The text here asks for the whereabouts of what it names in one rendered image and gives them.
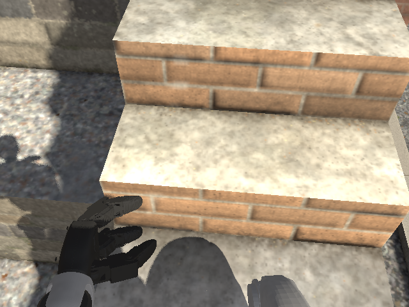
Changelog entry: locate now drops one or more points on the left robot forearm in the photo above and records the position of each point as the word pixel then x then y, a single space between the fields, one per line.
pixel 69 289

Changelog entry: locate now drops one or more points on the robot right thigh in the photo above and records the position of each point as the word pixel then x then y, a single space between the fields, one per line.
pixel 275 291

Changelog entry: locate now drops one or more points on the left robot hand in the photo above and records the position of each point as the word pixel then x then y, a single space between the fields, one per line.
pixel 83 246

